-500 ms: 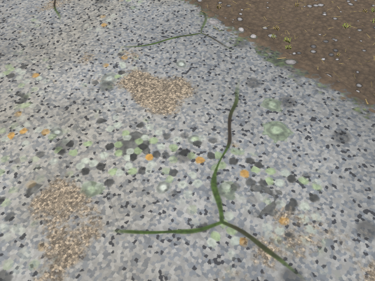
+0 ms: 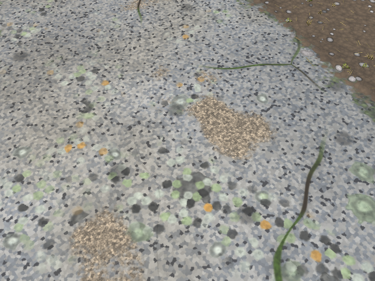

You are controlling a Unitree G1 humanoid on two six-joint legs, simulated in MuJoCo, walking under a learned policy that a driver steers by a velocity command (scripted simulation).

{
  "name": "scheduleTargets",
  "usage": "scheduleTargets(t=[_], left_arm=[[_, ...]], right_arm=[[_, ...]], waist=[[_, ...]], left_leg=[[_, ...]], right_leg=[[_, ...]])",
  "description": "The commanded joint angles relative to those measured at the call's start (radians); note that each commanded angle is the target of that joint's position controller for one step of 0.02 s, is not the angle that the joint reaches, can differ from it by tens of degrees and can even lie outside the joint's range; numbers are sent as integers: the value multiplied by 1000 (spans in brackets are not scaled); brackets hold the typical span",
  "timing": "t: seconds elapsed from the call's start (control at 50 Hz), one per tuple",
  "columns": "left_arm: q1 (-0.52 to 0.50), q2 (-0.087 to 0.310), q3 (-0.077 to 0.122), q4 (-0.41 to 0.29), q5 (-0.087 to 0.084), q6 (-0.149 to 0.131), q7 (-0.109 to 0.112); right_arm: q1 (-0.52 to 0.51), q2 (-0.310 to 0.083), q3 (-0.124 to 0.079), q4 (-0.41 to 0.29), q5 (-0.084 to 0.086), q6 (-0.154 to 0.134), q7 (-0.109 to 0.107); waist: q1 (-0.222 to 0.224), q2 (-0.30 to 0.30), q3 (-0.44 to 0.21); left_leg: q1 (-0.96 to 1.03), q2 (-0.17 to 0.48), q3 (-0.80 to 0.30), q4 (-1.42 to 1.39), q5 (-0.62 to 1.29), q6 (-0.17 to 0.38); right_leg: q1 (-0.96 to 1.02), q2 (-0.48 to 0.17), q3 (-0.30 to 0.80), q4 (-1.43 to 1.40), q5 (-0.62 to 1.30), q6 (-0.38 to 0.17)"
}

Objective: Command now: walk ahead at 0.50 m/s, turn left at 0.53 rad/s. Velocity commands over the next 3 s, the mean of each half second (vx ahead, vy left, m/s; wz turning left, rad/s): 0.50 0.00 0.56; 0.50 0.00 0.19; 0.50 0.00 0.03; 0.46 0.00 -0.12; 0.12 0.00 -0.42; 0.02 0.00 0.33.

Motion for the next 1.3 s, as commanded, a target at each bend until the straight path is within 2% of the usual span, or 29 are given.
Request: scheduleTargets(t=[0.02,0.08,0.18,0.28,0.32,0.34,0.36,0.38,0.4,0.42,0.44,0.48,0.52,0.64,0.7,0.76,0.8,0.84,0.86,0.88,0.9,0.92,0.94,0.96,0.98,1.06,1.16,1.24,1.3], left_arm=[[-42,138,36,-102,19,-28,1],[-47,105,32,-124,33,4,11],[-229,61,11,-185,28,4,6],[-279,118,26,-222,9,-16,-15],[-206,142,39,-207,8,-30,-19],[-112,168,52,-185,16,-36,-14],[36,220,68,-169,35,-40,-7],[149,302,87,-139,50,-25,-5],[146,234,74,-141,22,-20,-11],[97,156,53,-160,16,-12,-7],[49,135,43,-167,24,-2,-4],[10,102,27,-150,38,2,-7],[12,96,27,-131,30,-6,-13],[40,165,45,-88,9,-2,-13],[91,187,46,-63,-2,10,-12],[141,203,48,-33,-10,27,-14],[141,219,51,-19,-16,39,-11],[125,214,45,-14,-19,46,-5],[116,176,27,-29,-2,42,-1],[190,71,-10,-70,19,22,-7],[170,114,-2,-56,6,1,-12],[99,177,17,-82,-22,-9,-18],[43,169,14,-95,-22,-10,-17],[22,159,15,-96,-5,-5,-14],[37,154,20,-91,5,7,-13],[28,99,9,-94,14,43,-8],[-141,70,-8,-134,13,34,-22],[-247,82,-10,-172,4,27,-40],[-249,108,-3,-186,5,20,-52]], right_arm=[[44,-84,-15,-67,-10,-14,-12],[52,-129,-25,-80,-6,-15,-29],[125,-159,-37,-79,6,4,-50],[179,-142,-34,-72,9,20,-55],[155,-140,-34,-86,5,24,-59],[142,-114,-24,-98,1,23,-58],[133,-59,-3,-120,-10,17,-53],[264,-2,14,-149,14,7,-54],[291,-90,5,-134,26,4,-54],[203,-156,-12,-137,22,11,-53],[134,-157,-15,-150,9,17,-54],[92,-116,-15,-169,-3,16,-47],[121,-74,-6,-167,11,22,-40],[-16,-32,20,-207,-7,12,-26],[-112,-26,28,-227,-1,1,-14],[-178,-42,25,-255,7,-3,-4],[-167,-63,17,-260,5,-6,1],[24,-120,-17,-201,-8,-6,-6],[192,-179,-42,-162,-14,-1,-18],[285,-294,-63,-150,-29,5,-27],[304,-227,-45,-143,-14,6,-25],[240,-182,-26,-145,-12,3,-22],[181,-146,-14,-150,-11,1,-21],[125,-117,-5,-150,-14,-1,-16],[87,-93,2,-152,-21,-7,-13],[77,-120,-9,-122,-17,-32,-16],[136,-152,-17,-75,-11,-26,-34],[208,-175,-24,-27,2,-15,-37],[215,-186,-30,-3,7,-1,-43]], waist=[[12,-26,-108],[32,9,-78],[-43,66,-68],[-54,102,-79],[-3,132,-90],[45,127,-140],[112,47,-264],[66,-267,-389],[72,-288,-369],[99,-173,-239],[92,-97,-155],[51,-83,-72],[26,-117,-65],[42,-73,-47],[80,-77,-28],[94,-93,-8],[67,-110,-13],[-45,-90,-128],[-120,-47,-245],[-97,206,-373],[-114,221,-446],[-104,167,-292],[-78,114,-208],[-45,75,-137],[-7,91,-112],[36,69,-69],[-17,52,-21],[-55,55,3],[-39,68,1]], left_leg=[[303,284,-419,-285,197,210],[170,248,-337,-317,301,206],[101,160,-254,-284,207,119],[228,219,-401,-172,82,91],[246,224,-445,-100,101,71],[219,182,-423,-6,144,42],[109,123,-345,246,66,4],[-243,-20,-202,577,-347,-67],[-396,56,-215,744,-426,-81],[-439,98,-212,799,-333,-89],[-414,132,-174,789,-256,-94],[-339,176,-172,704,-174,-86],[-289,187,-155,633,-167,-88],[-279,207,-91,289,58,-105],[-217,182,-44,140,145,-105],[-206,162,-28,58,104,-84],[-151,142,-14,9,49,-54],[153,86,32,-65,82,-7],[426,180,-74,-27,109,39],[781,452,-532,-77,5,198],[797,504,-758,-202,-78,242],[686,467,-617,-213,-87,198],[555,417,-484,-226,-43,167],[422,376,-399,-261,27,149],[327,349,-344,-296,76,136],[206,332,-235,-385,179,154],[214,291,-118,-407,169,108],[299,327,-117,-374,126,90],[389,366,-134,-311,186,65]], right_leg=[[-304,-93,78,-55,71,12],[-268,-97,41,-217,129,66],[-174,-17,9,-615,464,93],[-136,12,54,-757,423,62],[-44,15,46,-796,362,25],[99,-1,46,-817,364,-6],[344,-151,180,-793,319,-70],[676,-380,625,-868,128,-233],[684,-429,804,-922,-97,-253],[574,-382,649,-939,-122,-207],[445,-335,497,-948,-6,-170],[264,-254,334,-998,181,-154],[205,-230,252,-1040,255,-173],[213,-217,84,-1097,434,-188],[222,-201,29,-1086,440,-166],[295,-240,40,-1058,455,-154],[336,-261,38,-1007,550,-137],[299,-205,-34,-779,818,-95],[142,-161,-77,-543,700,-53],[-267,-8,-104,-136,198,20],[-400,17,43,29,-153,19],[-489,-40,56,79,-105,6],[-477,-83,33,41,-21,-1],[-436,-109,27,-28,39,4],[-368,-134,38,-79,84,9],[-323,-139,32,-209,201,40],[-299,-106,9,-533,466,42],[-281,-76,1,-662,484,24],[-258,-61,-2,-718,384,-15]])
Next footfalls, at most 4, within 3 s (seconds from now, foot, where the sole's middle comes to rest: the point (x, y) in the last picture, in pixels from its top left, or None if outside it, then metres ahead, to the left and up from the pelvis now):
0.36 right None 0.40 -0.13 -0.76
0.86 left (138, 250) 0.56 0.21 -0.76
1.36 right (175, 166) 0.91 0.08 -0.76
1.90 left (101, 133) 1.10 0.42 -0.76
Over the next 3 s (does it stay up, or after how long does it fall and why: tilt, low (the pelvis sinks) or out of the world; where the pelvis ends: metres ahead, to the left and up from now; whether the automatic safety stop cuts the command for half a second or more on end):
stays up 1.11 0.32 0.02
